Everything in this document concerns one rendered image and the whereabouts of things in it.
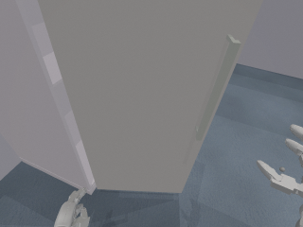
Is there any handle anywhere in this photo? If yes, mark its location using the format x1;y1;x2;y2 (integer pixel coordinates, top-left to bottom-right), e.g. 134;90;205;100
195;34;241;141

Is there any left robot hand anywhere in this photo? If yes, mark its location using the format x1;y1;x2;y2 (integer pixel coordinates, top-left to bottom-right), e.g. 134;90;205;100
54;187;90;227

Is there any fridge door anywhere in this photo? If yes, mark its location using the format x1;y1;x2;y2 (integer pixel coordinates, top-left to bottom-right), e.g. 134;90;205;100
37;0;263;193

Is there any right robot hand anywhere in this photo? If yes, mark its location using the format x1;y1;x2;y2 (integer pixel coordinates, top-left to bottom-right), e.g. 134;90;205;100
256;124;303;198

